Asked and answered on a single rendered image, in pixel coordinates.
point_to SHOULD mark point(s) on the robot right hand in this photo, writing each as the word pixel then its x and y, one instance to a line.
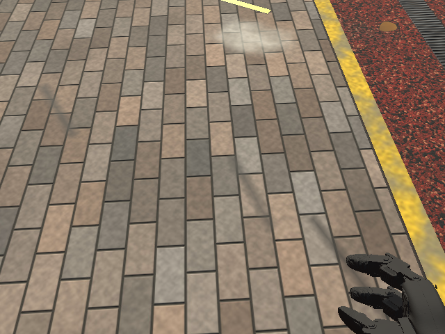
pixel 418 309

